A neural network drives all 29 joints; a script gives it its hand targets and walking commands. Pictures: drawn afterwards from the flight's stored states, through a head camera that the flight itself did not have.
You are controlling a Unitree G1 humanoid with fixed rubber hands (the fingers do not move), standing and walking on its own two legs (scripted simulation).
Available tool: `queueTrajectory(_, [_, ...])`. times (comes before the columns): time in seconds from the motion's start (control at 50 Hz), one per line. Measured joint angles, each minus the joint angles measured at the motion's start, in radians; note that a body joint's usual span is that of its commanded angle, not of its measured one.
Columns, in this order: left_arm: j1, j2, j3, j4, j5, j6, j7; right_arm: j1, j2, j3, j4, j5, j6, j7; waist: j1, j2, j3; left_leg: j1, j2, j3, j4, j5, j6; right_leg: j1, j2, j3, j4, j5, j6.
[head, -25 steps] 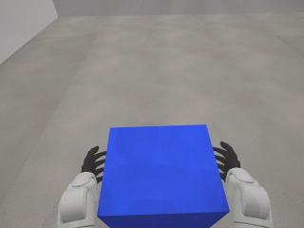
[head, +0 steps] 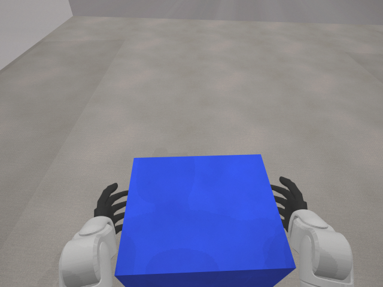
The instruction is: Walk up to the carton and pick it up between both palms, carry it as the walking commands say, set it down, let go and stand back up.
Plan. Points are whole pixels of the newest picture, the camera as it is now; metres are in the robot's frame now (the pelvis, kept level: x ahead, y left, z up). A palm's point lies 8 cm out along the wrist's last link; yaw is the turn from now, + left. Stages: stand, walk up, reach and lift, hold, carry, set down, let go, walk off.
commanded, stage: carry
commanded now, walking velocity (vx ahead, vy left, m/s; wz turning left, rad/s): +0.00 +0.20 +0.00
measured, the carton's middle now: (199, 228) +0.26 +0.01 +0.01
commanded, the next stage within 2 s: none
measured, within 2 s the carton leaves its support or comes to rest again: neither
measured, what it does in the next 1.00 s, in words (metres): steps on the spot: right foot, then left foot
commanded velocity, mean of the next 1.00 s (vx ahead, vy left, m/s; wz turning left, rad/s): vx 0.00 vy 0.20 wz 0.00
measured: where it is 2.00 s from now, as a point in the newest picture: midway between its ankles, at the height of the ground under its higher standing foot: outside the picture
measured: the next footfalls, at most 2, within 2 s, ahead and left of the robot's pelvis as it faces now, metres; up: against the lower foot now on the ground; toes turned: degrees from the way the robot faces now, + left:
right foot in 0.28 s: -0.03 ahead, -0.10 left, +0.00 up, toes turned -9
left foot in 0.56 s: +0.08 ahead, +0.15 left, +0.00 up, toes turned -1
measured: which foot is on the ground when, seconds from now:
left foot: down 0.00-0.30, up 0.32-0.54, down 0.56-0.86, up 0.88-1.00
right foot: up 0.00-0.26, down 0.28-0.58, up 0.60-0.84, down 0.86-1.00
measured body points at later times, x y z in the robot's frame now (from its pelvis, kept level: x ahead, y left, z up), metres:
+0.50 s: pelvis -0.01 +0.03 +0.00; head +0.02 +0.01 +0.45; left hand +0.25 +0.20 +0.07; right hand +0.26 -0.15 +0.06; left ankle +0.00 +0.15 -0.71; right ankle -0.07 -0.09 -0.73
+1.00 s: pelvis -0.03 +0.08 +0.00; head -0.03 +0.06 +0.45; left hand +0.22 +0.26 +0.07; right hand +0.22 -0.10 +0.06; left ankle -0.03 +0.19 -0.69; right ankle -0.06 -0.03 -0.73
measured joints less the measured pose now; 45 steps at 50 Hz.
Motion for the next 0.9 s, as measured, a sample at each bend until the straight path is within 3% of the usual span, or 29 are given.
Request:
queueTrajectory(0.08, [-0.012, 0.000, 0.001, -0.003, 0.000, 0.010, 0.004, -0.004, 0.007, -0.011, 0.000, 0.000, 0.001, 0.001, 0.000, 0.000, 0.027, 0.000, -0.001, 0.012, -0.017, 0.011, 0.012, -0.037, 0.000, 0.000, 0.185, -0.127, 0.000])
queueTrajectory(0.18, [-0.027, 0.000, 0.001, -0.026, 0.000, 0.017, 0.004, -0.007, 0.014, -0.017, -0.028, 0.000, 0.000, 0.003, 0.001, 0.000, 0.053, -0.029, -0.008, 0.041, -0.029, 0.026, 0.022, -0.038, 0.000, 0.001, 0.218, -0.148, 0.000])
queueTrajectory(0.24, [-0.037, 0.001, 0.001, -0.047, 0.000, 0.017, 0.000, -0.009, 0.019, -0.019, -0.057, 0.000, 0.000, 0.003, 0.001, 0.004, 0.053, -0.068, -0.017, 0.056, -0.027, 0.035, 0.024, -0.028, -0.001, 0.002, 0.138, -0.126, 0.000])
queueTrajectory(0.28, [-0.042, 0.001, 0.001, -0.058, 0.000, 0.016, -0.003, -0.009, 0.020, -0.019, -0.073, 0.000, 0.000, 0.002, 0.002, 0.006, 0.052, -0.099, -0.025, 0.064, 0.006, 0.025, 0.024, 0.015, -0.006, 0.004, -0.003, -0.009, 0.000])
queueTrajectory(0.36, [-0.024, -0.007, 0.001, -0.054, 0.000, 0.005, -0.007, 0.001, 0.020, -0.019, -0.075, 0.000, 0.002, 0.002, 0.002, 0.023, 0.064, -0.174, -0.022, 0.022, 0.250, -0.146, -0.045, 0.023, -0.015, 0.002, 0.005, -0.049, 0.003])
queueTrajectory(0.42, [-0.018, -0.008, 0.001, -0.057, 0.000, -0.001, -0.009, 0.001, 0.022, -0.020, -0.080, 0.000, 0.002, 0.002, 0.001, 0.016, 0.059, -0.205, -0.004, -0.014, 0.361, -0.167, -0.069, 0.029, -0.038, 0.001, 0.005, -0.053, 0.006])
queueTrajectory(0.48, [-0.018, -0.008, 0.001, -0.064, 0.000, -0.002, -0.011, 0.001, 0.024, -0.020, -0.088, 0.000, 0.002, 0.002, 0.000, 0.017, 0.048, -0.196, 0.027, -0.029, 0.294, -0.122, -0.070, 0.029, -0.057, 0.000, 0.004, -0.054, 0.027])
queueTrajectory(0.58, [-0.014, -0.007, 0.000, -0.064, 0.000, -0.009, -0.013, 0.001, 0.026, -0.020, -0.088, 0.000, 0.000, 0.002, 0.000, 0.009, 0.036, -0.110, 0.032, -0.021, 0.001, 0.052, -0.075, 0.029, -0.084, 0.003, 0.033, -0.071, 0.065])
queueTrajectory(0.68, [-0.012, -0.007, 0.003, -0.064, 0.000, -0.015, -0.015, -0.002, 0.030, -0.020, -0.088, 0.000, -0.002, 0.001, 0.000, -0.007, 0.072, -0.091, 0.019, -0.013, 0.011, 0.052, -0.044, -0.035, -0.074, 0.010, 0.274, -0.251, 0.065])
queueTrajectory(0.78, [-0.012, -0.006, 0.003, -0.066, 0.000, -0.015, -0.015, -0.002, 0.030, -0.020, -0.088, 0.000, -0.003, 0.001, 0.001, -0.008, 0.081, -0.093, 0.014, 0.005, 0.006, 0.066, -0.030, -0.049, -0.048, 0.011, 0.285, -0.258, 0.065])
queueTrajectory(0.82, [-0.012, -0.006, 0.003, -0.066, 0.000, -0.014, -0.015, -0.002, 0.030, -0.020, -0.088, 0.000, -0.003, 0.001, 0.001, -0.007, 0.074, -0.105, 0.011, 0.021, 0.008, 0.071, -0.028, -0.044, -0.041, 0.012, 0.221, -0.229, 0.065])
queueTrajectory(0.88, [-0.013, -0.007, 0.000, -0.061, 0.000, -0.015, -0.015, 0.002, 0.026, -0.020, -0.089, 0.000, -0.003, 0.001, 0.000, 0.007, 0.074, -0.128, 0.007, 0.034, 0.051, 0.061, -0.028, -0.007, -0.037, 0.012, 0.058, -0.032, 0.054])
queueTrajectory(0.9, [-0.008, -0.007, -0.005, -0.054, 0.000, -0.015, -0.016, 0.014, 0.025, -0.019, -0.089, 0.000, -0.003, 0.001, 0.000, 0.016, 0.073, -0.137, 0.007, 0.033, 0.100, -0.016, -0.029, -0.006, -0.039, 0.010, 0.062, -0.021, 0.043])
